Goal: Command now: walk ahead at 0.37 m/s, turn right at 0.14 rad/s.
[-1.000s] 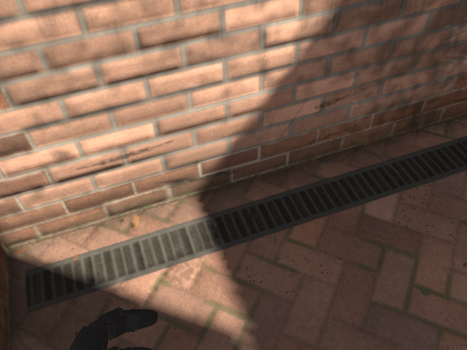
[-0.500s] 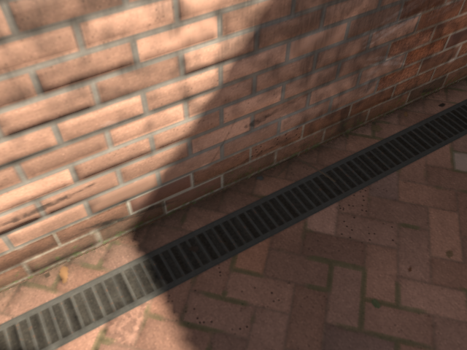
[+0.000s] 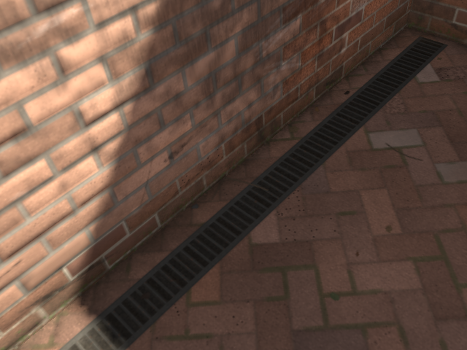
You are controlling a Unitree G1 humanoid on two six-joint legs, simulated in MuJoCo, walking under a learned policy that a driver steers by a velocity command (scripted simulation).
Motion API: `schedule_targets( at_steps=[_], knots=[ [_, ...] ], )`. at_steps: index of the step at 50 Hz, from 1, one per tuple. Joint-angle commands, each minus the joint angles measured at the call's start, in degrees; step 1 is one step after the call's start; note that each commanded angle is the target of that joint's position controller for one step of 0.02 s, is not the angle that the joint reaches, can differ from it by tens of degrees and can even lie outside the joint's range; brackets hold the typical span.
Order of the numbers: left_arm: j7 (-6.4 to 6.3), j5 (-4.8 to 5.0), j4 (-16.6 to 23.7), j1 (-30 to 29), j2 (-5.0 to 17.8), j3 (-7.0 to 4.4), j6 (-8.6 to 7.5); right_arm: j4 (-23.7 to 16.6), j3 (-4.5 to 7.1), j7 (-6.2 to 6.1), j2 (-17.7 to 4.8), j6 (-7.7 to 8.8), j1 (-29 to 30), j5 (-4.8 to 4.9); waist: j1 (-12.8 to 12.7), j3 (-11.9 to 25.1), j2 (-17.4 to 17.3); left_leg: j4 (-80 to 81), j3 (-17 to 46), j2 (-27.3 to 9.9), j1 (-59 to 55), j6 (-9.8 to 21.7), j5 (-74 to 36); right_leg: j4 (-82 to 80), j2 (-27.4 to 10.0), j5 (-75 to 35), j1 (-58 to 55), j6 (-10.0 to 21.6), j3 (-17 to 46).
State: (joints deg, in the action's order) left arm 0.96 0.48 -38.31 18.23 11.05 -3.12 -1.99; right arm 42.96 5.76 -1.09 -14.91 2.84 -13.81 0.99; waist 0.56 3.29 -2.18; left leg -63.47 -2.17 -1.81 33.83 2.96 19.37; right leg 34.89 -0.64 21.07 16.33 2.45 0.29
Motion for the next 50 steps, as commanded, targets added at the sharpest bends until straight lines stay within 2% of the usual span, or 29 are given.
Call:
schedule_targets(
  at_steps=[1,4,7,8,9,11,13,14,15,16,17,18,19,20,22,25,28,33,36,39,40,41,42,43,44,45,46,48,50],
  knots=[
    [-0.68,-0.35,3.5,-2.3,8.0,-2.51,-1.81,-3.9,1.0,0.21,-3.7,1.57,5.7,-0.8,0.0,-4.7,11.4,0.4,4.0,-2.6,14.6,0.2,-9.2,-22.4,-13.1,4.2,-4.9,8.0,19.0],
    [-0.96,-0.2,0.6,0.9,8.1,-2.79,-2.17,-3.4,-0.28,0.88,-1.1,1.81,9.4,-1.65,-0.9,-3.4,8.6,11.4,3.1,-1.8,11.3,-0.2,-17.9,-21.2,-11.8,-5.9,-5.7,7.1,12.9],
    [-1.03,0.26,-2.5,5.1,8.2,-2.82,-1.87,-4.1,-1.49,1.42,0.6,2.32,13.5,-0.94,-2.9,-3.4,10.4,20.6,1.3,-0.3,6.6,-0.6,-18.7,-22.2,-11.4,-8.1,-5.1,7.6,11.0],
    [-0.83,0.09,-2.4,5.3,8.7,-2.89,-1.87,-4.1,-1.56,1.93,0.3,2.36,14.3,0.0,-3.0,-4.2,9.9,23.3,1.2,-0.2,6.7,-0.8,-17.5,-22.5,-11.7,-7.4,-6.4,8.3,11.2],
    [-0.36,0.14,-2.3,5.3,10.9,-3.47,-2.1,-4.3,-1.22,1.9,-1.2,2.64,15.4,0.46,-3.7,-5.4,9.1,25.8,0.5,0.0,6.3,-1.2,-14.6,-23.1,-12.3,-5.9,-6.1,9.3,12.8],
    [-0.26,0.98,-2.8,5.6,11.7,-3.76,-2.09,-4.9,-1.41,2.4,-1.7,3.54,17.6,0.39,-4.3,-6.2,8.9,28.9,0.1,0.2,3.7,-1.4,-11.5,-22.5,-12.7,-5.2,-6.0,10.3,13.8],
    [-0.44,1.33,-2.9,5.7,12.2,-3.99,-1.77,-4.1,-1.54,2.73,-2.3,4.42,15.6,0.28,-3.0,-6.2,9.0,33.5,-1.4,1.4,-1.3,-0.9,-8.4,-18.9,-12.3,-5.3,-6.3,10.0,14.5],
    [-0.58,1.41,-2.9,5.6,11.9,-3.9,-1.49,-3.0,-1.21,2.75,-2.8,4.71,12.8,0.01,-1.3,-4.6,8.8,35.0,-2.2,2.4,-7.8,-0.5,-8.3,-16.0,-10.9,-8.4,-4.6,9.1,14.2],
    [-0.89,1.02,-2.1,3.6,11.1,-3.59,-1.43,-0.9,-0.33,2.43,-4.6,4.83,5.7,-0.29,2.4,-0.6,9.2,34.0,-1.6,2.5,-19.7,0.4,-8.6,-9.6,-8.4,-16.9,0.0,7.5,12.5],
    [-0.9,0.27,0.0,-0.1,9.2,-2.95,-1.98,1.4,1.1,1.92,-8.9,4.84,-6.5,-1.4,8.5,6.8,6.4,32.2,5.4,-4.1,-37.0,3.1,-12.0,6.2,-3.4,-19.9,9.9,4.2,8.3],
    [-1.11,-0.4,2.0,3.2,3.2,-1.39,-3.5,2.2,2.26,1.16,-15.0,4.38,-13.5,-3.04,7.5,14.9,-9.7,37.2,28.3,-18.8,-55.9,10.4,-9.4,29.6,3.5,4.4,28.9,0.0,3.9],
    [-1.19,0.52,0.8,5.3,6.8,-1.95,-4.47,1.7,1.85,0.7,-12.5,4.23,-13.8,-2.68,7.4,18.8,-13.1,43.8,42.2,-23.1,-55.5,14.8,1.7,41.1,3.3,10.0,35.3,-0.7,10.8],
    [-1.19,1.64,1.0,2.6,9.7,-2.64,-4.34,1.1,0.66,0.38,-8.6,4.0,-10.2,-1.89,7.2,12.2,-9.9,44.9,35.5,-21.8,-50.9,13.5,8.2,45.2,-0.3,5.8,39.7,-0.4,10.3],
    [-1.32,1.49,1.9,-0.5,10.1,-2.46,-3.63,1.0,-0.17,0.34,-5.9,3.8,-7.1,-1.69,6.2,7.5,-7.5,46.2,28.9,-19.3,-43.8,11.7,10.2,45.0,-3.0,0.9,39.7,0.0,7.3],
    [-1.31,0.51,2.4,-2.4,9.6,-2.65,-2.19,1.5,-1.08,0.72,-3.5,3.95,-1.5,-2.63,2.4,0.6,-4.3,50.6,21.4,-15.7,-29.1,9.9,4.8,40.7,-5.9,-5.5,33.7,-0.1,7.7],
    [-1.37,0.84,3.2,-2.6,7.9,-2.45,-0.39,2.8,-0.96,0.69,-3.8,5.16,2.6,-2.12,-0.6,-3.8,-3.6,54.0,8.5,-13.6,-19.8,7.9,-10.5,34.0,-6.5,-8.9,28.8,-1.3,8.1],
    [-0.96,0.31,4.6,-5.3,5.7,-1.61,0.18,4.5,-0.58,-0.02,-5.4,5.3,1.5,-1.9,-1.0,-3.5,-1.5,53.2,0.7,-12.8,-20.4,6.3,-21.1,25.3,-6.4,-16.6,26.7,-1.5,6.0],
    [0.91,1.15,8.1,-15.5,3.8,-0.42,0.18,6.2,-0.32,-0.26,-8.0,3.49,-4.0,-0.85,3.0,-4.9,0.2,53.1,-3.7,-14.9,-27.5,5.4,-20.4,10.4,-4.9,-21.2,24.1,-0.4,0.6],
    [1.67,1.06,9.9,-18.1,5.9,-1.04,0.7,6.7,0.03,0.25,-10.1,2.31,-4.9,-0.2,3.1,-6.9,-2.0,51.5,-5.8,-16.5,-34.0,4.6,-25.6,5.4,-3.9,-16.3,23.7,1.5,-0.9],
    [2.11,0.05,10.2,-14.4,8.8,-2.55,0.75,6.2,0.87,-0.29,-14.6,0.77,-4.6,0.61,-0.8,-2.7,-4.6,38.3,-9.7,-16.1,-37.6,3.5,-56.7,2.4,2.7,-5.9,11.6,4.2,-7.0],
    [2.16,0.19,7.8,-6.1,10.4,-3.73,0.73,5.9,0.76,-0.68,-14.9,0.12,-3.9,0.97,-5.8,1.3,-4.4,27.3,-11.5,-14.8,-35.6,2.4,-61.5,-2.6,5.5,-8.3,0.6,5.9,-8.4],
    [1.26,0.44,4.7,3.6,13.7,-5.5,1.07,4.9,0.17,-0.88,-13.4,0.28,-3.7,0.42,-10.5,6.2,-2.1,12.8,-12.0,-12.7,-23.6,0.1,-51.8,-4.2,4.4,-12.9,-17.5,8.2,-3.3],
    [-0.23,0.46,3.2,6.1,21.4,-6.69,1.33,1.0,-2.1,0.01,-5.2,1.88,-5.3,-2.74,-5.9,7.6,15.6,-11.0,-10.5,-3.3,4.4,-4.0,2.1,-4.9,-10.6,-17.5,-37.1,15.6,23.4],
    [-0.35,-0.34,5.0,8.0,20.0,-5.66,0.18,-1.5,-2.63,1.12,-6.4,4.95,-3.0,-0.77,-7.6,19.4,15.2,-22.7,4.5,2.8,14.9,-4.9,13.8,-16.7,-19.8,-13.5,-43.8,24.5,48.9],
    [-0.28,-0.99,3.8,7.7,16.5,-4.75,-0.65,-3.2,-1.63,1.61,-9.7,6.23,3.7,1.46,-9.5,13.2,9.1,-23.3,7.2,-0.1,20.6,-4.1,8.7,-17.4,-17.8,-18.6,-41.0,21.1,40.5],
    [-0.2,0.22,3.1,4.6,14.8,-4.42,-1.2,-3.9,-2.02,1.4,-8.5,6.38,4.0,1.26,-6.4,8.3,4.6,-17.2,7.3,-2.6,19.0,-3.2,4.2,-16.2,-15.5,-22.8,-33.1,18.5,32.1],
    [-0.13,0.75,4.4,-0.8,12.4,-3.57,-1.28,-3.4,-2.12,1.1,-8.3,6.01,4.0,-0.49,-3.2,4.7,0.1,-11.6,7.2,-4.7,13.8,-3.4,1.1,-16.5,-13.1,-27.8,-23.3,16.4,26.0],
    [-0.33,0.16,5.3,-5.0,10.6,-2.6,-1.39,-3.7,-1.39,1.39,-8.9,4.42,2.5,-1.44,0.4,1.5,2.8,-5.5,7.0,-5.9,6.0,-4.3,-1.6,-19.8,-10.3,-30.2,-12.3,15.6,21.9],
    [-0.69,0.54,4.6,-5.1,12.4,-3.04,-1.84,-4.3,-1.33,1.34,-8.5,3.24,3.2,-2.35,1.8,-0.5,2.6,-0.3,5.7,-5.0,4.7,-5.7,-3.9,-21.8,-9.1,-31.9,-6.8,15.1,19.6]
  ],
)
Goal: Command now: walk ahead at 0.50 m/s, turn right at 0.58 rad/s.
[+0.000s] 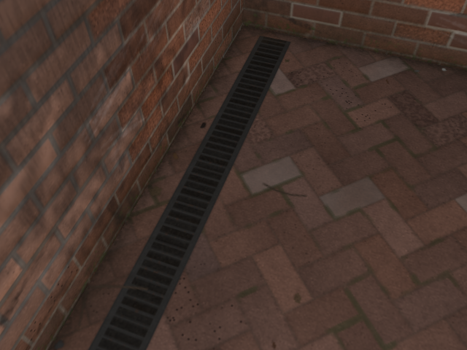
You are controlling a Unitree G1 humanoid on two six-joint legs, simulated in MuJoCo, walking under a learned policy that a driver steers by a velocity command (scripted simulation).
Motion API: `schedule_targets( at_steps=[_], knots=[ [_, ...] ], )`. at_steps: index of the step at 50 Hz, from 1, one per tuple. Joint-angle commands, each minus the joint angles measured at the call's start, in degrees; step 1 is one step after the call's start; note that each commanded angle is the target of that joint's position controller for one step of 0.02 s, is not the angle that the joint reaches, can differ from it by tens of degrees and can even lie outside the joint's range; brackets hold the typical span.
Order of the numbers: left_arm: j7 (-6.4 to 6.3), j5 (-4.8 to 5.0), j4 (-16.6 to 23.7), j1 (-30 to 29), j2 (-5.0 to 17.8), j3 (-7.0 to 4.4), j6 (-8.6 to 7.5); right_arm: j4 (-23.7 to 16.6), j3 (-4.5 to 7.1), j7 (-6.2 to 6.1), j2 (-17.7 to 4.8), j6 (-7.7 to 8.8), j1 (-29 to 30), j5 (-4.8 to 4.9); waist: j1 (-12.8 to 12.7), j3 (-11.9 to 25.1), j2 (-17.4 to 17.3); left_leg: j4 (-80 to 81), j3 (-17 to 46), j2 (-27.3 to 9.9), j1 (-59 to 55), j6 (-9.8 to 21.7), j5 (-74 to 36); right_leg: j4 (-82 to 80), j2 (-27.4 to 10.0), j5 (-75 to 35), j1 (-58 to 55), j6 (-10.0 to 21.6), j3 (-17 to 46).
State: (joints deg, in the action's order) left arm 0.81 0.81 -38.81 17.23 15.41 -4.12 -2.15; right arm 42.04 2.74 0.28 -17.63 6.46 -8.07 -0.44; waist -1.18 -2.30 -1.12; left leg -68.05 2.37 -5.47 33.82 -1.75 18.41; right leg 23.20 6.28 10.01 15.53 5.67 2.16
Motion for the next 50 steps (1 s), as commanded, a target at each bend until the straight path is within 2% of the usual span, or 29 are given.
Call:
schedule_targets(
  at_steps=[1,5,8,11,13,14,15,16,17,18,19,20,21,22,24,31,35,37,38,39,40,41,42,43,44,45,46,48,50],
  knots=[
    [-0.88,0.2,4.7,-3.4,8.9,-2.27,-1.75,-4.0,1.37,-0.12,-5.0,-0.64,-0.8,-1.09,3.2,4.2,1.6,8.2,0.6,-0.8,4.4,-1.6,-5.4,-10.4,-15.0,-21.7,-4.2,11.4,15.9],
    [-1.71,0.34,2.6,0.3,10.2,-2.76,-1.27,-6.5,0.2,-0.09,-2.2,-0.3,9.3,-0.41,-0.6,2.8,5.3,29.4,-1.1,3.7,-2.4,-1.9,-20.1,-8.0,-9.7,-16.1,0.4,7.0,11.1],
    [-1.65,0.69,1.2,3.5,10.6,-2.98,-1.1,-7.9,0.7,0.69,-4.0,-0.11,13.4,0.7,-2.4,2.5,6.5,36.3,0.4,5.3,-4.7,-1.3,-22.0,-5.9,-11.6,-8.4,-2.4,6.3,15.9],
    [-1.92,0.74,0.7,3.2,9.6,-2.84,-0.66,-7.7,1.79,1.08,-6.0,0.46,11.4,0.92,-1.0,3.0,7.7,39.3,1.7,5.4,-8.1,0.6,-17.1,-0.9,-13.6,-6.2,-6.8,5.3,21.6],
    [-1.84,0.3,1.4,1.7,8.3,-2.38,-0.24,-5.9,3.12,0.7,-7.8,0.97,3.0,0.39,3.2,6.6,8.7,41.9,-0.1,5.6,-19.8,3.2,-14.6,7.0,-10.5,-13.1,-6.2,3.1,20.6],
    [-1.71,-0.38,2.7,0.5,5.6,-1.34,-0.38,-4.9,3.9,0.29,-10.2,1.18,-5.9,-0.7,7.3,13.7,5.6,39.9,5.8,-1.7,-34.2,6.8,-13.9,20.9,-7.5,-9.6,0.1,0.7,16.9],
    [-1.81,0.68,3.5,8.1,2.1,-0.25,-0.89,-3.4,5.03,0.13,-14.8,0.67,-12.5,-1.87,5.6,21.7,-10.2,43.6,29.8,-15.3,-54.1,15.9,-4.9,41.7,0.5,12.5,19.3,-3.8,9.5],
    [-1.76,1.28,3.0,10.9,5.5,-0.42,-1.23,-3.2,4.51,0.47,-12.0,0.32,-12.1,-0.38,4.4,21.4,-16.4,49.9,44.9,-20.2,-54.1,18.2,7.3,51.2,-2.3,24.1,28.1,-4.7,9.4],
    [-1.73,1.44,2.8,6.4,9.6,-1.52,-0.77,-4.1,3.38,0.08,-7.5,-0.14,-9.1,0.16,5.5,13.6,-9.2,51.5,37.5,-18.3,-47.1,15.7,11.4,54.8,-5.5,19.5,30.5,-5.4,9.1],
    [-1.83,0.66,3.9,1.6,10.4,-1.68,-0.26,-4.5,2.67,-0.18,-5.5,-0.7,-6.5,0.0,5.3,8.7,-4.1,51.7,28.6,-15.8,-39.7,13.5,7.4,54.2,-7.8,15.3,29.2,-5.6,6.5],
    [-1.85,-0.03,5.3,-2.2,10.2,-1.94,-0.17,-4.1,2.33,-0.26,-4.9,-1.14,-3.8,-0.45,4.2,4.2,-2.6,53.2,22.3,-12.5,-32.4,12.5,2.4,51.1,-9.5,12.3,28.1,-5.4,5.6],
    [-1.74,0.02,5.7,-2.3,9.2,-2.02,0.07,-3.7,2.03,-0.43,-4.2,-1.09,-2.7,-0.77,2.7,2.9,-4.2,54.6,17.7,-10.6,-28.4,11.7,-1.4,48.8,-11.2,10.3,25.9,-5.1,5.6],
    [-1.6,0.39,5.6,-1.5,7.9,-1.77,0.4,-3.1,2.0,-0.46,-4.0,-0.93,-2.3,-0.67,2.1,2.4,-5.2,56.0,14.1,-9.2,-25.8,11.4,-3.7,47.3,-12.0,9.3,23.7,-4.9,5.1],
    [-1.45,0.92,5.9,-1.3,6.1,-1.32,0.78,-2.5,2.01,-0.54,-3.5,-0.51,-2.4,0.22,1.7,2.2,-6.3,56.9,11.6,-9.1,-25.0,11.7,-5.2,45.3,-12.3,8.6,23.7,-4.8,4.4],
    [-1.32,0.76,6.5,-3.5,4.7,-0.91,1.05,-1.1,2.41,-0.14,-4.6,0.04,-3.9,0.14,2.2,1.9,-4.6,58.3,7.7,-9.6,-25.6,13.0,-11.0,42.2,-12.7,5.9,25.2,-5.3,4.0],
    [0.59,0.61,8.3,-13.5,3.3,0.11,0.3,1.7,3.3,-0.52,-8.4,-0.94,-6.4,0.41,5.3,0.1,-2.6,58.7,-5.2,-8.7,-29.9,11.0,-19.2,22.8,-12.4,-9.8,24.1,-5.4,0.1],
    [1.85,0.85,10.5,-18.3,3.5,0.1,0.78,3.3,3.74,-0.18,-10.3,-2.22,-9.2,1.61,6.6,-2.2,-2.7,57.4,-8.0,-10.7,-35.2,10.2,-21.2,16.1,-11.1,-5.7,22.9,-3.8,-3.1],
    [1.93,0.55,11.4,-17.6,4.7,-0.58,1.09,3.8,4.12,-0.45,-11.7,-2.62,-8.4,2.64,4.8,-1.9,-3.5,53.5,-10.2,-11.4,-37.6,8.9,-34.7,13.1,-9.0,-1.3,19.0,-1.8,-5.2],
    [1.81,0.07,11.1,-15.1,5.7,-1.22,1.28,4.1,4.36,-0.6,-12.7,-2.85,-8.5,3.01,3.0,0.3,-4.7,48.6,-11.4,-11.3,-37.9,8.5,-46.1,12.1,-6.7,1.7,13.5,-0.5,-6.9],
    [1.6,-0.12,9.3,-7.9,7.5,-2.47,1.48,4.3,4.3,-0.72,-13.0,-3.16,-7.8,3.32,-1.8,4.4,-4.3,39.2,-13.4,-10.0,-36.2,7.5,-54.5,8.4,-4.0,0.0,2.8,1.4,-8.3],
    [0.75,0.17,5.8,3.1,10.8,-4.38,1.84,4.4,3.39,-0.85,-10.9,-3.04,-8.2,2.78,-6.8,10.0,-2.3,26.3,-14.6,-7.7,-27.7,5.8,-51.0,6.8,-3.0,-3.8,-14.4,3.5,-6.7],
    [-0.54,0.41,4.0,9.4,16.0,-5.28,2.03,2.4,0.95,-0.38,-4.1,-2.46,-9.9,-0.32,-6.0,15.1,11.2,5.2,-14.6,-2.1,-5.7,2.9,-10.1,6.2,-17.4,-4.9,-34.4,8.7,15.1],
    [-0.19,0.31,5.9,8.1,16.9,-4.52,0.97,1.3,-0.26,0.29,-3.0,-0.66,-12.4,0.55,-3.6,26.3,16.9,-9.1,-3.0,5.6,6.3,2.0,15.6,-4.1,-28.8,4.1,-41.4,17.5,43.5],
    [0.35,-0.29,5.6,6.2,11.8,-3.06,0.16,1.0,1.46,0.83,-9.0,0.11,-6.4,3.12,-6.0,21.2,7.6,-12.3,1.7,2.1,11.4,2.4,11.8,-5.8,-27.8,3.1,-37.2,14.2,36.5],
    [0.36,-0.43,4.9,3.5,10.4,-2.44,-0.41,-0.1,1.26,0.99,-8.5,0.44,-3.3,3.96,-4.8,13.4,6.6,-9.7,0.9,0.0,12.4,3.4,7.6,-5.7,-25.7,-2.3,-29.1,11.8,26.6],
    [0.33,-0.32,4.5,-0.2,8.6,-1.83,-0.83,0.8,1.05,0.65,-7.3,0.27,-2.7,3.03,-2.2,9.4,2.5,-5.4,1.0,-2.7,9.9,3.2,3.1,-6.3,-23.1,-6.0,-21.2,9.5,19.9],
    [0.31,-0.64,4.5,-3.2,6.8,-1.19,-1.29,1.4,1.33,0.59,-7.4,-0.33,-3.5,2.19,-0.2,6.3,3.8,-2.1,1.3,-3.8,6.7,2.5,0.1,-7.6,-21.1,-13.3,-15.3,8.4,14.9],
    [0.2,-1.17,4.0,-5.6,6.2,-1.03,-2.28,3.2,1.46,0.76,-6.3,-2.21,-7.5,1.94,2.6,5.3,5.1,-0.2,1.1,-3.5,1.1,1.1,-2.4,-9.6,-19.5,-26.6,-9.4,7.8,7.8],
    [-0.31,-1.8,2.9,-6.6,6.6,-1.16,-3.2,3.8,1.49,0.14,-4.6,-3.44,-8.6,2.03,3.7,4.4,4.9,2.6,1.2,-1.4,0.0,-0.4,-5.1,-10.4,-18.6,-34.8,-6.0,7.1,1.2]
  ],
)
Over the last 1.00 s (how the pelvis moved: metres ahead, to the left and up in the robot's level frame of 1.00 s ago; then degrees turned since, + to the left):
0.45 -0.07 0.01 -25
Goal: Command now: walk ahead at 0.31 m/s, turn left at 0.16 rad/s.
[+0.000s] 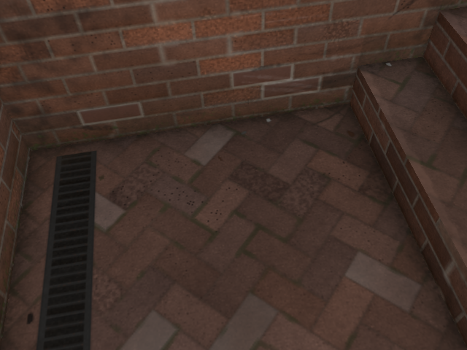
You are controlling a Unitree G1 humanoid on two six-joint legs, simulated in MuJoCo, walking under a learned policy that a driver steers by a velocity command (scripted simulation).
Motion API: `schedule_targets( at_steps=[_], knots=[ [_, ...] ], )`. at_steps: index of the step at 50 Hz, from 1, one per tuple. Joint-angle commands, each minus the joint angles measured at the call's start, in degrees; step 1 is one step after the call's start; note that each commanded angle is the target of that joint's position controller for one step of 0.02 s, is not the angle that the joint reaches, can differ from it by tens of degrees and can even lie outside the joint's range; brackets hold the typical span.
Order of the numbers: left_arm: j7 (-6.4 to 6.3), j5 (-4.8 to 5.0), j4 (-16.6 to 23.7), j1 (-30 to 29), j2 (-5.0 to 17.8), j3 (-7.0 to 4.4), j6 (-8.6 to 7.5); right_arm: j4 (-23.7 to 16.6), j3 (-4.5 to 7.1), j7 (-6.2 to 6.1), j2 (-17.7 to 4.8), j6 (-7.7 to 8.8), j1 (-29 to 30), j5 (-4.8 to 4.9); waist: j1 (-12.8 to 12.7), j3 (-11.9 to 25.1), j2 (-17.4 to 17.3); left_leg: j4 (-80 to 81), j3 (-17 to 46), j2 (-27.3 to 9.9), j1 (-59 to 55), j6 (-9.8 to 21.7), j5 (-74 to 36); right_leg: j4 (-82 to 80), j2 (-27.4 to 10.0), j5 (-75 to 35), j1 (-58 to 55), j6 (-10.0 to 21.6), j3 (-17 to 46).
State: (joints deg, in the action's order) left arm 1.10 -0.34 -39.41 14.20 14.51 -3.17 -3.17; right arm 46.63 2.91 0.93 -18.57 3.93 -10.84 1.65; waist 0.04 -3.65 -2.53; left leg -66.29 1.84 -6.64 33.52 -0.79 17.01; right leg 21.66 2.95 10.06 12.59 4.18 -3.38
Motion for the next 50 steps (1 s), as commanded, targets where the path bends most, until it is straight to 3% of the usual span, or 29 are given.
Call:
schedule_targets(
  at_steps=[1,4,6,8,11,13,14,15,16,17,18,19,20,21,23,27,33,35,36,37,38,39,40,42,43,45,48,49,50],
  knots=[
    [-0.98,-0.96,3.0,-3.9,7.6,-2.12,-2.35,-1.3,1.24,-0.84,-3.1,-1.16,-4.7,-0.28,2.4,4.9,6.5,3.6,1.8,0.4,0.7,-2.0,-6.3,-9.4,-14.7,-36.0,-2.1,8.0,4.0],
    [-2.1,-1.02,2.0,-5.1,7.2,-1.81,-1.97,-3.2,0.64,-0.46,-1.1,-0.94,0.0,-1.08,1.0,3.6,7.2,18.3,-0.5,1.9,-2.4,-2.1,-18.0,-9.6,-11.6,-33.8,-0.8,5.6,-3.0],
    [-2.76,-0.68,0.8,-3.4,8.4,-2.12,-1.42,-5.0,0.32,0.48,-0.4,-0.74,3.6,-1.33,-1.0,4.1,6.8,24.9,-1.7,2.6,-2.7,-1.6,-22.3,-8.6,-13.1,-34.0,-4.3,5.5,-3.4],
    [-3.21,-0.17,-0.2,-2.7,9.4,-2.51,-0.43,-6.4,0.64,1.53,-1.3,-0.83,4.3,-1.24,-1.5,4.7,6.7,27.8,-2.0,2.8,-1.5,-0.7,-20.6,-6.1,-15.4,-34.7,-8.9,5.6,-2.8],
    [-3.97,1.05,-0.4,-4.1,10.3,-3.04,1.25,-8.3,1.6,2.94,-3.2,-1.03,3.4,-1.6,-0.3,5.1,7.3,30.0,-3.5,4.0,-1.0,1.9,-12.0,0.8,-17.8,-38.9,-13.2,4.5,-2.2],
    [-4.59,1.6,0.1,-5.8,10.4,-3.18,2.22,-7.3,2.89,3.07,-5.1,-0.96,-3.8,-1.71,3.4,8.2,6.2,35.5,-6.1,7.7,-10.1,4.5,-12.3,13.2,-15.3,-43.5,-11.9,2.0,-3.9],
    [-4.61,1.14,0.3,-3.9,9.7,-2.91,2.16,-6.7,4.22,2.15,-8.6,-0.78,-8.3,-1.97,5.1,11.5,1.1,39.6,-2.3,7.1,-20.0,6.9,-30.1,25.2,-10.6,-35.0,-7.2,-1.4,-5.4],
    [-4.03,-1.87,2.2,-0.6,5.0,-1.4,1.75,-7.5,5.25,0.81,-14.0,-0.85,-9.5,-2.32,2.2,16.1,-12.4,35.6,15.3,-5.6,-35.7,14.4,-60.7,44.4,-2.3,8.0,10.2,-5.8,-5.1],
    [-2.9,-1.35,2.2,2.9,4.9,-0.66,1.17,-9.5,4.59,0.83,-13.9,-0.74,-8.8,-3.51,1.0,27.3,-14.5,40.6,37.5,-15.4,-46.3,26.7,-58.3,58.6,5.1,31.1,21.8,-7.7,6.3],
    [-2.16,0.44,1.1,0.8,9.3,-1.58,1.18,-11.5,4.12,0.97,-10.7,-1.18,-5.3,-2.75,3.0,26.9,-5.2,42.6,32.5,-13.1,-43.7,24.6,-45.5,61.2,0.8,27.3,23.5,-6.8,11.7],
    [-2.2,0.94,2.2,-3.4,9.5,-1.68,1.55,-12.1,3.51,0.58,-8.1,-1.66,-2.2,-1.61,2.5,20.8,-1.2,43.6,27.2,-10.3,-37.7,21.4,-34.3,58.8,-1.0,22.5,25.7,-6.4,10.8],
    [-2.8,0.39,2.0,-5.4,8.7,-1.7,2.23,-12.4,2.9,0.09,-6.1,-2.38,-0.2,-0.52,1.4,14.9,3.0,45.3,23.3,-7.7,-30.5,18.3,-26.3,54.2,-2.9,19.4,26.0,-6.7,9.9],
    [-3.39,-0.04,2.5,-6.2,8.8,-1.92,2.94,-12.7,2.62,-0.41,-5.3,-2.99,1.4,-0.38,0.2,11.7,2.2,46.8,21.2,-5.7,-23.9,16.6,-21.0,49.3,-4.0,17.1,23.7,-6.8,9.8],
    [-3.43,0.03,2.6,-5.9,8.2,-1.9,3.47,-13.3,2.66,-0.72,-5.6,-3.51,2.1,-1.07,-0.8,10.3,-0.2,48.0,19.8,-3.4,-19.4,15.3,-18.2,45.7,-3.7,15.6,20.2,-6.9,9.0],
    [-3.69,0.0,1.9,-4.6,6.2,-1.39,3.51,-13.9,3.23,-1.36,-6.6,-4.04,2.2,-2.0,-1.1,10.5,-3.0,48.2,18.1,-1.5,-17.3,14.7,-20.0,38.6,-2.4,14.4,17.6,-7.9,7.8],
    [-4.04,0.06,1.2,-5.6,5.8,-1.12,3.31,-14.8,4.08,-2.75,-8.2,-4.93,1.9,-1.48,0.0,12.9,-3.9,47.5,19.6,-0.7,-17.4,13.7,-12.0,29.8,-2.0,9.9,15.5,-9.1,9.0],
    [-3.04,0.64,2.0,-7.3,6.6,-1.6,1.7,-15.5,4.33,-3.18,-8.0,-6.48,1.8,-1.37,1.4,10.8,-7.4,46.6,25.8,0.2,-17.5,12.0,-1.1,16.9,-0.8,9.6,11.3,-8.1,9.3],
    [-2.44,0.97,1.1,-4.5,6.7,-2.03,0.96,-16.1,4.3,-3.29,-7.7,-7.0,3.3,-0.89,-0.5,10.3,-7.4,44.1,26.3,1.6,-16.6,10.4,-2.2,6.2,-0.3,4.3,5.4,-6.7,7.8],
    [-2.37,0.16,0.2,-2.8,8.6,-2.88,0.79,-16.1,4.24,-3.26,-7.5,-7.24,2.6,-1.27,-0.8,10.1,-6.4,42.2,25.4,3.6,-13.7,8.5,-1.5,2.2,-2.3,1.8,0.0,-5.6,8.4],
    [-2.62,-1.29,0.3,0.0,12.0,-3.93,0.73,-16.3,3.57,-3.13,-5.0,-7.24,1.9,-1.72,-1.1,11.0,1.0,33.2,20.5,7.7,-7.2,5.1,7.7,-0.5,-13.0,0.5,-6.6,-1.5,16.6],
    [-2.75,-2.76,-0.3,-1.3,16.3,-4.88,1.27,-18.7,3.64,-2.69,-4.8,-6.59,3.1,-0.96,0.9,7.2,20.0,21.2,6.4,16.4,3.0,1.9,16.1,-5.0,-22.7,-8.6,-4.5,7.1,29.6],
    [-2.8,-3.44,2.2,-4.8,13.2,-4.32,1.0,-17.2,4.97,-2.3,-9.1,-5.84,1.5,-1.86,0.4,7.6,17.7,7.2,7.1,12.4,3.4,-0.5,17.4,-5.1,-26.2,-12.5,-2.0,10.8,32.5],
    [-3.2,-2.7,3.4,-7.6,10.3,-3.54,1.01,-15.3,5.78,-2.0,-10.8,-6.0,0.2,-1.16,1.3,7.7,12.7,1.2,6.9,11.4,2.2,-1.4,13.9,-3.7,-23.3,-14.0,-1.1,9.2,26.7],
    [-3.6,-0.75,4.2,-9.8,8.1,-2.88,1.42,-13.2,5.43,-2.55,-8.4,-7.08,-1.6,-1.03,1.5,6.2,9.8,-5.2,4.9,9.6,3.7,-3.4,8.4,-2.0,-18.3,-11.8,-2.1,5.5,18.3],
    [-3.79,-0.53,3.9,-8.7,7.9,-2.57,1.71,-13.3,4.75,-2.49,-6.3,-7.27,-0.7,-1.02,0.7,5.5,9.5,-5.8,3.9,9.3,3.4,-4.0,7.4,-2.0,-16.9,-13.5,-1.7,5.5,15.8],
    [-3.8,-1.0,3.0,-5.7,8.5,-2.59,2.7,-14.9,3.51,-2.09,-3.2,-6.59,2.4,-0.44,-1.4,5.0,10.6,0.8,1.1,8.6,3.3,-4.6,7.0,-1.4,-14.9,-15.6,-4.2,6.2,12.5],
    [-3.51,-1.14,2.4,-4.4,9.9,-2.89,3.05,-16.1,1.81,-1.43,-0.5,-5.96,6.0,-0.83,-3.3,7.4,12.6,15.8,-0.7,7.0,-3.0,-4.5,9.9,1.1,-15.5,-20.7,-7.1,7.4,10.9],
    [-3.32,-1.52,2.7,-5.5,10.1,-2.75,2.93,-16.6,1.52,-1.3,-0.9,-5.91,6.5,-1.11,-3.5,7.7,13.7,20.0,-1.9,6.9,-6.2,-4.5,11.5,1.7,-15.5,-21.7,-6.3,8.1,10.7],
    [-3.03,-1.17,2.5,-5.2,10.7,-2.8,2.77,-16.2,1.67,-1.25,-1.5,-5.96,5.7,-1.0,-3.2,8.3,14.3,23.9,-2.9,7.3,-8.9,-4.4,9.9,2.3,-15.9,-22.1,-6.0,8.4,11.3]
  ],
)
Over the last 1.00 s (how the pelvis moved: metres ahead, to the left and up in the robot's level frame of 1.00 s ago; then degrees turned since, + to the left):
0.49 -0.13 0.00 -28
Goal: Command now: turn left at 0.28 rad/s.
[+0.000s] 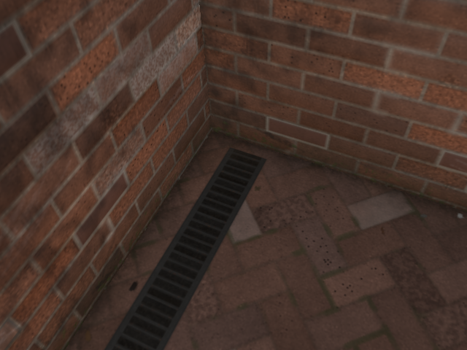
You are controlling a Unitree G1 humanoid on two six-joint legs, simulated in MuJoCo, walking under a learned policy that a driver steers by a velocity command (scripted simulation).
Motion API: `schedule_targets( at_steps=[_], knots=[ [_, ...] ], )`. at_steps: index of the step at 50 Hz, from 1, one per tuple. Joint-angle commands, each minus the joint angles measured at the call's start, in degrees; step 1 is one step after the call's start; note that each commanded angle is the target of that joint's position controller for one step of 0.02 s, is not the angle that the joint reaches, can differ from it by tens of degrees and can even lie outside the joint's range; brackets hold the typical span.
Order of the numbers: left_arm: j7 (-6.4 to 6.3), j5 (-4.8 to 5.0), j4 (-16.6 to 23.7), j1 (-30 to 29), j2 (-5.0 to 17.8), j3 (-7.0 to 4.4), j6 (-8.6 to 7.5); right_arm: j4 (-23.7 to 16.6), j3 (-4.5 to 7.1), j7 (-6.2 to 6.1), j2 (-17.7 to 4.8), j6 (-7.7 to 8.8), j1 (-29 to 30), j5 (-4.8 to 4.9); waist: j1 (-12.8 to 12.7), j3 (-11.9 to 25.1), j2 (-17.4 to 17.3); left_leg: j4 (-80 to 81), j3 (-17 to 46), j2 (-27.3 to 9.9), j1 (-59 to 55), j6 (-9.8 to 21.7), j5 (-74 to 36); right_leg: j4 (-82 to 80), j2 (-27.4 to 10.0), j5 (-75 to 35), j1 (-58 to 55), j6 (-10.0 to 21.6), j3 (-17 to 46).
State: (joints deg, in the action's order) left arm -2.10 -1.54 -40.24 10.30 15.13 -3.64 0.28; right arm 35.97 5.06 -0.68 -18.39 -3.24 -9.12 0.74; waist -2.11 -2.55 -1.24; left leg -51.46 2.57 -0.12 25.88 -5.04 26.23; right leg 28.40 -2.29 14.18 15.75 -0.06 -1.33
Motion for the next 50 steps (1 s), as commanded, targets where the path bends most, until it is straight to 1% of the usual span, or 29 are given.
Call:
schedule_targets(
  at_steps=[1,3,4,5,6,7,9,11,12,13,21,23,25,27,29,30,31,32,33,34,35,36,38,40,42,44,47,49,50],
  knots=[
    [0.46,0.52,3.3,-1.7,10.4,-2.22,-0.84,-4.8,-0.39,0.38,-2.2,1.15,2.3,-0.04,-0.1,7.6,12.7,14.6,-4.3,1.2,-4.8,0.3,-4.0,-3.2,-10.6,-26.0,-8.4,12.5,9.3],
    [1.15,1.27,2.5,-0.3,8.4,-1.19,-1.5,-3.3,-0.37,0.32,-3.1,1.09,-0.7,-0.52,2.1,7.2,10.6,29.4,-3.3,1.2,-14.8,2.9,-17.7,-1.0,-9.0,-20.8,-3.9,8.9,8.6],
    [1.56,0.39,2.1,1.8,6.6,-0.4,-2.39,-3.9,-0.09,-0.19,-6.1,1.01,-1.4,-1.02,1.5,9.3,5.2,30.0,4.1,-4.4,-22.4,5.3,-29.8,2.0,-6.6,-12.2,0.9,4.3,6.8],
    [2.1,-1.62,2.7,4.2,3.2,0.89,-3.39,-5.1,0.27,-0.8,-10.7,0.57,1.4,-2.35,-2.5,10.6,-9.5,27.3,14.9,-14.4,-25.0,12.0,-42.6,7.1,-0.7,5.0,7.9,-0.7,0.6],
    [1.65,-1.68,2.5,1.8,4.9,0.7,-3.63,-4.6,-1.0,-0.36,-5.4,0.8,1.3,-3.17,0.5,11.8,-12.1,28.6,15.9,-16.4,-19.1,17.7,-38.4,7.1,-1.1,11.7,4.2,-2.8,1.6],
    [1.42,-1.15,2.2,0.8,6.5,0.35,-3.61,-4.6,-1.91,-0.01,-2.9,1.3,3.4,-3.07,0.3,9.6,-9.7,28.5,13.0,-13.2,-17.4,16.5,-33.5,5.9,-1.2,8.0,2.4,-3.3,1.5],
    [1.12,-1.51,1.0,-0.1,6.1,0.63,-3.45,-3.9,-1.84,-0.16,-3.1,1.97,4.2,-2.56,0.6,8.0,-7.3,26.8,7.8,-7.7,-15.8,10.5,-23.9,2.2,-0.9,-3.3,-0.2,-3.3,1.0],
    [1.1,-0.94,0.1,0.6,8.0,0.35,-3.36,-3.9,-2.03,-0.44,-3.3,2.12,3.3,-2.4,1.4,4.9,-2.9,26.4,5.4,-5.1,-11.9,7.7,-18.1,0.8,-1.1,-7.3,-1.6,-2.1,1.2],
    [1.55,-0.75,-0.5,1.0,6.9,0.69,-3.78,-3.1,-2.76,-0.58,-1.9,2.03,2.5,-2.86,1.3,4.3,-1.2,25.7,4.9,-4.5,-11.7,6.8,-17.1,0.2,-1.0,-7.4,-2.4,-1.7,1.0],
    [1.74,-0.63,-1.1,1.3,6.1,0.91,-3.95,-2.9,-2.88,-0.61,-1.8,2.03,2.2,-2.86,1.4,3.9,-1.0,25.3,4.3,-4.0,-11.6,6.5,-16.7,0.0,-0.8,-6.7,-2.4,-1.6,1.1],
    [1.55,-0.39,-4.5,2.6,6.0,1.24,-4.06,-1.6,-3.82,-0.53,-1.2,2.17,2.8,-2.32,1.0,3.2,-0.5,24.7,3.6,-3.2,-9.7,6.4,-16.0,-0.4,-0.5,-6.0,-4.0,-1.3,1.1],
    [1.52,0.05,-5.5,3.8,6.1,1.16,-3.97,0.0,-3.23,-0.59,-3.0,1.91,-0.2,-1.78,1.6,3.9,-1.9,26.0,3.8,-2.5,-10.0,7.7,1.1,2.9,2.4,6.9,-2.2,-0.4,-2.1],
    [1.59,0.6,-4.7,2.3,5.4,1.12,-4.57,1.1,-2.5,-0.67,-5.3,2.04,-3.2,-0.89,2.7,-0.9,-6.3,32.5,11.8,-6.8,-8.3,11.2,19.3,9.0,4.0,14.7,5.5,0.4,-3.8],
    [2.13,1.53,-3.4,0.7,4.8,1.06,-6.0,2.7,-1.98,-0.86,-6.4,3.17,-6.8,-0.15,3.2,-3.6,-10.3,37.3,21.9,-12.3,-9.3,15.4,23.6,14.8,3.8,14.6,10.5,2.1,-2.5],
    [2.61,2.04,-3.9,2.5,4.5,0.86,-6.88,2.8,-1.7,-0.56,-6.4,4.3,-5.0,0.17,1.7,-3.3,-12.5,36.3,22.8,-13.5,-9.1,16.4,18.6,12.5,1.8,14.2,9.0,4.9,-0.1],
    [3.09,2.42,-5.4,6.3,3.9,0.86,-7.18,2.2,-1.91,-0.26,-5.2,4.24,-2.4,0.59,-1.2,-2.1,-10.9,33.6,19.0,-11.7,-5.1,14.6,15.7,6.3,1.8,11.1,1.1,6.5,-0.1],
    [3.32,2.21,-8.0,12.0,4.7,0.43,-7.29,1.0,-2.31,-0.1,-3.3,4.14,1.4,0.49,-4.1,-1.9,-7.1,28.2,13.2,-7.8,2.1,11.7,11.5,1.1,1.4,7.9,-8.8,7.3,2.2],
    [3.14,1.36,-9.6,17.7,8.2,-0.45,-7.2,-1.8,-3.29,0.26,0.5,4.43,5.0,0.72,-6.1,-1.6,5.2,12.5,3.3,-1.3,11.4,6.8,4.6,-6.3,-6.1,16.6,-15.3,10.0,16.4],
    [3.94,0.82,-9.1,20.0,13.6,-1.77,-7.42,-4.5,-3.11,0.25,-0.5,5.63,6.8,1.33,-6.8,-1.4,18.2,-3.2,-1.6,2.9,21.0,4.3,5.0,-17.0,-17.4,20.9,-20.4,16.5,38.7],
    [3.89,-0.15,-7.2,17.7,11.0,-1.0,-7.49,-3.5,-1.96,0.26,-4.3,6.6,5.5,1.95,-6.0,-1.9,12.7,-11.7,2.7,0.6,25.9,4.6,5.9,-17.3,-18.7,20.0,-21.5,18.2,41.3],
    [3.54,0.09,-6.1,15.7,9.2,-0.57,-7.46,-2.1,-1.83,0.68,-4.3,7.25,2.4,1.9,-4.3,-2.9,9.4,-15.9,2.9,-1.4,28.1,5.1,1.3,-16.1,-17.1,17.3,-22.4,17.1,36.5],
    [3.35,0.41,-5.4,14.2,8.6,-0.38,-7.33,-1.0,-1.84,0.79,-3.7,7.61,0.8,1.2,-3.4,-2.4,6.9,-16.9,2.1,-3.1,28.3,5.4,-3.5,-15.8,-15.4,13.9,-22.1,15.6,31.8],
    [3.11,0.92,-5.4,11.2,5.5,1.15,-7.18,-0.2,-1.33,0.77,-3.7,7.74,0.3,-0.04,-1.3,-3.7,5.6,-13.2,1.4,-6.1,23.7,5.4,-11.5,-17.8,-12.5,1.8,-17.1,12.7,23.0],
    [2.98,1.2,-6.3,11.6,4.5,1.68,-6.78,-0.7,-1.74,0.93,-2.1,7.4,1.7,-0.33,-1.5,-3.8,6.7,-6.4,-1.8,-5.7,18.0,4.4,-15.0,-18.1,-8.7,-14.4,-13.9,11.2,14.8],
    [2.37,1.2,-7.4,11.9,4.9,1.74,-5.98,-2.2,-2.71,1.12,0.6,7.4,4.3,-0.58,-1.4,-2.8,5.6,3.7,-4.5,-3.1,10.4,3.4,-17.6,-15.0,-5.0,-33.8,-11.2,9.4,7.8],
    [1.47,1.03,-8.4,13.2,8.4,1.06,-5.45,-4.0,-3.22,1.32,1.9,7.65,7.8,-0.57,-2.0,-1.6,6.4,11.9,-6.0,-0.2,4.7,2.7,-20.4,-12.9,-4.5,-43.4,-10.5,9.2,6.9],
    [1.16,2.24,-8.6,11.7,10.6,0.13,-5.03,-4.8,-2.23,1.03,-1.7,7.19,8.0,-0.23,-0.7,1.1,8.0,18.5,-3.7,1.5,-1.1,3.2,-23.7,-9.7,-6.5,-44.4,-13.1,9.2,10.7],
    [1.18,2.97,-7.6,7.9,10.9,-0.33,-5.04,-3.7,-0.83,0.2,-5.2,6.77,2.7,-0.76,3.3,4.3,9.0,24.0,-2.3,2.3,-8.4,5.3,-26.3,-4.0,-5.9,-46.3,-14.1,7.3,12.6],
    [1.26,3.03,-6.8,6.4,10.3,-0.3,-5.15,-2.6,-0.07,-0.56,-7.1,6.7,-1.5,-1.43,5.8,6.8,8.6,28.0,-2.5,1.6,-15.4,7.0,-32.0,1.0,-3.7,-45.5,-12.4,5.5,12.1]
  ],
)
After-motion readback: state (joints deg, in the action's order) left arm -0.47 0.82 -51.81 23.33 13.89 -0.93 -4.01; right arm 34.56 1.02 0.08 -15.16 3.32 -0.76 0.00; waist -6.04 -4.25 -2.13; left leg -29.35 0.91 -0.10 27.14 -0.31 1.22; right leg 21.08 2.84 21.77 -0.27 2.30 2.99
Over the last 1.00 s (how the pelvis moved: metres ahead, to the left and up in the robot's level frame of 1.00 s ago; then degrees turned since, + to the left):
0.22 0.00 -0.01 32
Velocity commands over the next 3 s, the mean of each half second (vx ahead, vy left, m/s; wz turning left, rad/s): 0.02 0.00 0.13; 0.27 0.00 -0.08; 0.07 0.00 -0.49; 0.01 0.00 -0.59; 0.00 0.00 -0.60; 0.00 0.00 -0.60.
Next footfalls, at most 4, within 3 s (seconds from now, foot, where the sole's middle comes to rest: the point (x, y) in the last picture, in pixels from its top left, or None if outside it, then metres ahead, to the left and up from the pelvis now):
0.08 left None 0.04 0.14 -0.78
1.02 left None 0.32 0.10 -0.78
1.40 right None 0.24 -0.15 -0.78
1.94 left None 0.33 0.04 -0.78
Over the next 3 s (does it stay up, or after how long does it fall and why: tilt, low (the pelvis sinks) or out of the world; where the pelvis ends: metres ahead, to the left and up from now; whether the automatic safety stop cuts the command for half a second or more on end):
stays up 0.22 -0.06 0.00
